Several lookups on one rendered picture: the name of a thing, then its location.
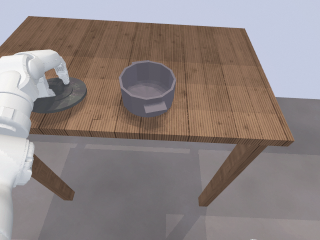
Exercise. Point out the lid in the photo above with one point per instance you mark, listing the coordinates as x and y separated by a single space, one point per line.
72 94

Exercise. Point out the pot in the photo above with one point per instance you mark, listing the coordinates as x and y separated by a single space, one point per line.
147 88

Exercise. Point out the left robot hand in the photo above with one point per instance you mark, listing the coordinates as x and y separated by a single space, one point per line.
51 60

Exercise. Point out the table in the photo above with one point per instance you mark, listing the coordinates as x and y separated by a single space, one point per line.
222 94

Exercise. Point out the knob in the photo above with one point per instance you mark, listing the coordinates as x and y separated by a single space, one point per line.
55 84

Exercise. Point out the robot left upper arm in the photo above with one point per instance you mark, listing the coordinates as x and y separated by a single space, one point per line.
16 160

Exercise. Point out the robot left forearm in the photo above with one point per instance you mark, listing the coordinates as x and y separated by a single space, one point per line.
19 76

